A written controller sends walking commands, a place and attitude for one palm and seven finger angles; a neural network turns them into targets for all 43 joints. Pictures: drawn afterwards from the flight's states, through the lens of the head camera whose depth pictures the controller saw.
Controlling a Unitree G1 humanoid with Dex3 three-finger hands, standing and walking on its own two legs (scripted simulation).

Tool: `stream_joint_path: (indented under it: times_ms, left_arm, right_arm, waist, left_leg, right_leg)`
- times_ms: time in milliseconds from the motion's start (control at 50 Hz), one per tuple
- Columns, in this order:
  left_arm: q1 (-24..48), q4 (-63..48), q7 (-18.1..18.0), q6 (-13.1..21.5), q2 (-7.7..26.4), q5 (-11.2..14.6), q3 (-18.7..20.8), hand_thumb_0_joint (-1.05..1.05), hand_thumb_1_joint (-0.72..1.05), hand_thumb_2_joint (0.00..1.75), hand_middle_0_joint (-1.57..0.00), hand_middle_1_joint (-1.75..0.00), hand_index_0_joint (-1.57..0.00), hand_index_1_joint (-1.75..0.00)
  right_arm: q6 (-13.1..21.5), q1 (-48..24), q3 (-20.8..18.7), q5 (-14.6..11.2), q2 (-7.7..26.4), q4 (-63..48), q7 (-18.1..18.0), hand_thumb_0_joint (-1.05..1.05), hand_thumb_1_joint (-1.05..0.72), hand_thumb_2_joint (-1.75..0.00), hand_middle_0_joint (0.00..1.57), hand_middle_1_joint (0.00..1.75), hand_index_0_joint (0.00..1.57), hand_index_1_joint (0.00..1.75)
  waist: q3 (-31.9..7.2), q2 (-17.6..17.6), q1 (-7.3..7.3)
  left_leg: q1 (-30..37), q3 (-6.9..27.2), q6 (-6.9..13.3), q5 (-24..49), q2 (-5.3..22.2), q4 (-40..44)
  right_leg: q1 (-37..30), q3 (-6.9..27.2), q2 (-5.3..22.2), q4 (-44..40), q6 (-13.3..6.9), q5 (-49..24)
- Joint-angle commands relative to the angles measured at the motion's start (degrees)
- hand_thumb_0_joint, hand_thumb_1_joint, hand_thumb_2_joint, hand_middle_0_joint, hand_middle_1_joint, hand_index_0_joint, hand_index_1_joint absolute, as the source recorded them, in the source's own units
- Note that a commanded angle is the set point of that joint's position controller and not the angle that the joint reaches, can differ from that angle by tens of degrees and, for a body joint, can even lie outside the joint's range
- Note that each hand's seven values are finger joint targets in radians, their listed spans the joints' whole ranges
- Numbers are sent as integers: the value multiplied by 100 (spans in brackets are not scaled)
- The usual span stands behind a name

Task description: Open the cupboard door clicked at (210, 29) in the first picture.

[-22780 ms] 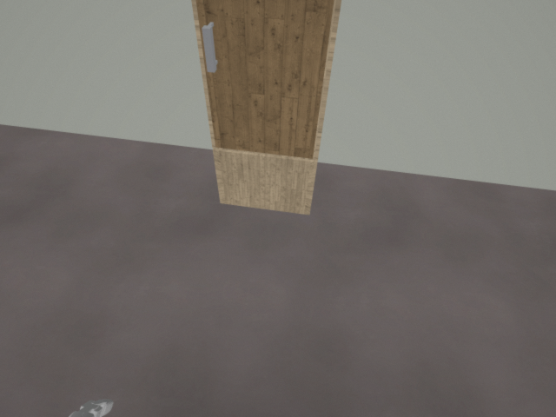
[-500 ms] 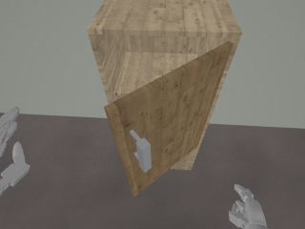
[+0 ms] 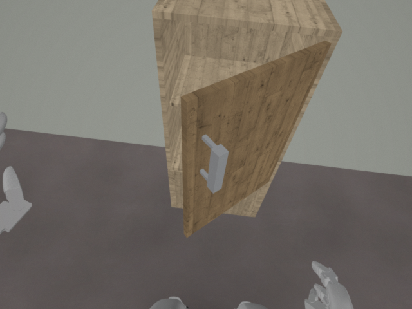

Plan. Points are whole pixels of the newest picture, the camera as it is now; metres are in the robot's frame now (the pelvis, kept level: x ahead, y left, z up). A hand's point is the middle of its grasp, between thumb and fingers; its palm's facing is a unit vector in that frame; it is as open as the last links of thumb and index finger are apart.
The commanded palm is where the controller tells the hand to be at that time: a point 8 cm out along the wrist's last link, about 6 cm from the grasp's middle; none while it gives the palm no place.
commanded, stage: step back with the hand held close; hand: left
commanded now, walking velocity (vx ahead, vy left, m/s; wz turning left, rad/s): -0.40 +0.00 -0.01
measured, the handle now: (210, 163) +0.40 +0.02 +0.04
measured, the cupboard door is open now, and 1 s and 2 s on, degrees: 43 43 43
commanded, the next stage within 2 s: stop stepping back and stand still in 0.28 s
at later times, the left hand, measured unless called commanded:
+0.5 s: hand (17, 267) +0.13 +0.22 +0.19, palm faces +0.31 -0.81 -0.50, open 7.4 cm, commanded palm +0.07 +0.26 +0.19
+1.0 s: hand out of the picture +0.07 +0.24 +0.19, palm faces +0.34 -0.78 -0.52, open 7.4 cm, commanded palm +0.01 +0.29 +0.19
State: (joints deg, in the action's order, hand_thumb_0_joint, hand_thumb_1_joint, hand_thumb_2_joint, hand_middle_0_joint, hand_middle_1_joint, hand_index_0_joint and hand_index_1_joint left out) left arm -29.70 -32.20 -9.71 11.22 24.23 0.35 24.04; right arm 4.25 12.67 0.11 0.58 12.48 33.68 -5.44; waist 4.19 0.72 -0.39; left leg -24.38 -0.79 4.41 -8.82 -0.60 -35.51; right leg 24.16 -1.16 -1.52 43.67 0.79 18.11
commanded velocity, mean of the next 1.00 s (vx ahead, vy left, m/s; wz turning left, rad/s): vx -0.05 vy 0.00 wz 0.00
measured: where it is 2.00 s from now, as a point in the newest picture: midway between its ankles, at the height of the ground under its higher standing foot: outside the picture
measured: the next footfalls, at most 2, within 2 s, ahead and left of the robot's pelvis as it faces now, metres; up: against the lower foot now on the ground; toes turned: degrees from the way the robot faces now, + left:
right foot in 0.28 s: -0.18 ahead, -0.12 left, +0.00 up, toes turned -3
right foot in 0.56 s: -0.10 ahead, -0.12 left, +0.00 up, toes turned -4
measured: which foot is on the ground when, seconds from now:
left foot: down 0.00-0.56, up 0.58-0.78, down 0.80-1.00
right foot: up 0.00-0.26, down 0.28-0.44, up 0.46-0.54, down 0.56-1.00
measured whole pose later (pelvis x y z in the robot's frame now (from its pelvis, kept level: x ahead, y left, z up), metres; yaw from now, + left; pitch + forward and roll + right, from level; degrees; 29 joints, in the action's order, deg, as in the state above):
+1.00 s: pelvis -0.15 -0.01 +0.01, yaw -2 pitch -1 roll +0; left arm -32.9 -30.4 -8.0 11.2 26.6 1.8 25.4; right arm 8.5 12.0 1.4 0.1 9.0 34.6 -3.1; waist 1.9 -1.7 -1.7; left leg -12.2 -2.7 -0.5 -16.6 1.4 -30.1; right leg 13.8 -2.0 1.1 31.3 -0.2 16.2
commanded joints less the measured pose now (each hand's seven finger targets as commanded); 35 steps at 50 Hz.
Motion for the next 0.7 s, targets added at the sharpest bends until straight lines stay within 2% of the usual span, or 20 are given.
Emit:
stream_joint_path:
  times_ms: [0, 160, 200, 220, 260, 300, 320, 340, 360, 380, 400, 420, 460, 500, 520, 540, 560, 580, 620, 680]
  left_arm:
    - [204, -1076, -168, 404, 1200, -31, 1038, 0, 90, 90, -20, -30, -20, -30]
    - [19, -1289, -27, 221, 816, 279, 437, 0, 90, 90, -20, -30, -20, -30]
    - [-33, -1462, 21, 318, 1124, 305, 639, 0, 90, 90, -20, -30, -20, -30]
    - [25, -1524, 59, 386, 1263, 356, 732, 0, 90, 90, -20, -30, -20, -30]
    - [91, -1573, 48, 533, 1681, 444, 1144, 0, 90, 90, -20, -30, -20, -30]
    - [174, -1609, 71, 644, 1878, 440, 1374, 0, 90, 90, -20, -30, -20, -30]
    - [79, -1419, 111, 550, 1651, 476, 1258, 0, 90, 90, -20, -30, -20, -30]
    - [-87, -1303, 149, 477, 1659, 485, 1323, 0, 90, 90, -20, -30, -20, -30]
    - [-204, -1144, 197, 390, 1590, 508, 1266, 0, 90, 90, -20, -30, -20, -30]
    - [-261, -1156, 202, 333, 1477, 501, 1180, 0, 90, 90, -20, -30, -20, -30]
    - [-258, -1109, 226, 279, 1285, 507, 977, 0, 90, 90, -20, -30, -20, -30]
    - [-406, -754, 213, 262, 1103, 489, 892, 0, 90, 90, -20, -30, -20, -30]
    - [-531, -710, 107, 95, 1243, 442, 1075, 0, 90, 90, -20, -30, -20, -30]
    - [-722, -462, 73, 55, 1294, 429, 1147, 0, 90, 90, -20, -30, -20, -30]
    - [-880, -415, 95, 42, 1152, 387, 958, 0, 90, 90, -20, -30, -20, -30]
    - [-857, -618, 101, 50, 1256, 340, 900, 0, 90, 90, -20, -30, -20, -30]
    - [-518, -846, 100, 103, 1307, 311, 878, 0, 90, 90, -20, -30, -20, -30]
    - [-57, -967, 75, 134, 1384, 241, 964, 0, 90, 90, -20, -30, -20, -30]
    - [305, -606, 95, 136, 1170, 196, 780, 0, 90, 90, -20, -30, -20, -30]
    - [936, -301, -31, 261, 938, 27, 447, 0, 90, 90, -20, -30, -20, -30]
  right_arm:
    - [450, -699, -400, 20, 726, -850, 13, 0, -90, -90, 20, 30, 20, 30]
    - [532, -639, -284, 47, 654, -496, 219, 0, -90, -90, 20, 30, 20, 30]
    - [454, -560, -281, 52, 621, -424, 248, 0, -90, -90, 20, 30, 20, 30]
    - [405, -625, -256, 27, 546, -436, 264, 0, -90, -90, 20, 30, 20, 30]
    - [343, -905, -156, -17, 446, -506, 179, 0, -90, -90, 20, 30, 20, 30]
    - [396, -1045, -94, -13, 399, -580, 89, 0, -90, -90, 20, 30, 20, 30]
    - [409, -1057, -174, -119, 463, -644, 39, 0, -90, -90, 20, 30, 20, 30]
    - [399, -1066, -175, -157, 543, -764, 5, 0, -90, -90, 20, 30, 20, 30]
    - [355, -1104, -164, -139, 617, -805, -27, 0, -90, -90, 20, 30, 20, 30]
    - [341, -990, -188, -124, 682, -767, -9, 0, -90, -90, 20, 30, 20, 30]
    - [413, -957, -226, -114, 756, -705, 48, 0, -90, -90, 20, 30, 20, 30]
    - [465, -747, -227, -74, 721, -594, 113, 0, -90, -90, 20, 30, 20, 30]
    - [471, -845, -190, 4, 730, -661, 128, 0, -90, -90, 20, 30, 20, 30]
    - [355, -924, -249, -21, 753, -782, 114, 0, -90, -90, 20, 30, 20, 30]
    - [290, -856, -254, -81, 637, -818, 122, 0, -90, -90, 20, 30, 20, 30]
    - [219, -817, -315, -118, 592, -821, 127, 0, -90, -90, 20, 30, 20, 30]
    - [159, -808, -343, -13, 644, -669, 113, 0, -90, -90, 20, 30, 20, 30]
    - [212, -723, -319, 47, 606, -513, 132, 0, -90, -90, 20, 30, 20, 30]
    - [327, -621, -212, 18, 486, -515, 104, 0, -90, -90, 20, 30, 20, 30]
    - [590, -728, -179, -13, 582, -386, -97, 0, -90, -90, 20, 30, 20, 30]
  waist:
    - [-904, 750, 69]
    - [-1399, 1327, 90]
    - [-1679, 1097, 126]
    - [-1786, 609, 132]
    - [-1598, -610, 199]
    - [-1725, -446, 216]
    - [-1841, -1163, 147]
    - [-1935, -973, 80]
    - [-2003, -429, 28]
    - [-2167, 436, 12]
    - [-1934, 1343, 11]
    - [-1625, 1668, 64]
    - [-866, 1573, 114]
    - [-555, 1292, 167]
    - [-545, 346, 110]
    - [-427, -1194, 72]
    - [-108, -1550, 103]
    - [-144, -1230, 6]
    - [-154, -1031, -148]
    - [-214, -384, 10]
  left_leg:
    - [-821, 2214, 492, -2620, 1854, 2713]
    - [1133, 1088, -313, -1064, 1085, 2896]
    - [1811, 731, -584, 533, 870, 2189]
    - [2253, 441, -576, 1099, 741, 1483]
    - [2053, 32, -455, 167, 350, 229]
    - [1618, -194, -448, -154, 153, -114]
    - [1414, -239, -390, 260, 47, 19]
    - [1750, -283, -283, 1272, 51, 288]
    - [2409, -106, -138, 2874, 172, 501]
    - [3130, 350, 77, 4038, 506, 654]
    - [2986, 967, 286, 3728, 985, 1280]
    - [2360, 1363, 413, 1964, 1329, 1876]
    - [152, 1404, 65, -2291, 1185, 3153]
    - [-698, 620, -383, -2611, 656, 2704]
    - [-429, -7, -540, -2173, 142, 1272]
    - [411, -104, -670, -1565, -404, -1363]
    - [-131, 264, -689, -1459, -382, -3124]
    - [-350, 424, -665, -1200, -154, -3724]
    - [-407, 276, -646, -851, 278, -2942]
    - [181, -90, -386, -1046, 281, -786]
  right_leg:
    - [-1118, 473, -203, 2070, 9, 690]
    - [-1286, -253, -353, -1354, -239, 1199]
    - [-1357, -86, -111, -2693, -388, 211]
    - [-1056, 266, 263, -3024, -466, -336]
    - [-506, 761, 1201, -2944, -436, -2286]
    - [-943, 533, 1325, -2339, -335, -4185]
    - [-1467, 169, 1064, -1805, 58, -5433]
    - [-1419, 8, 853, -1352, 282, -6016]
    - [-1010, -130, 514, -895, 454, -5678]
    - [-579, -169, 147, -504, 462, -3802]
    - [-403, -58, -116, 57, 290, -363]
    - [-426, 178, -253, 287, 146, 1698]
    - [-1524, -156, -295, -83, -168, 1737]
    - [-2186, -554, -318, -1434, -282, 1212]
    - [-1591, -133, 192, -2373, -389, 1309]
    - [458, 1819, 1576, -3808, -679, 2500]
    - [1328, 2831, 2415, -4213, -984, 2751]
    - [1448, 2467, 2296, -4063, -924, 2683]
    - [726, 1571, 1672, -3652, -731, 2162]
    - [-379, 950, 1392, -2973, -712, 132]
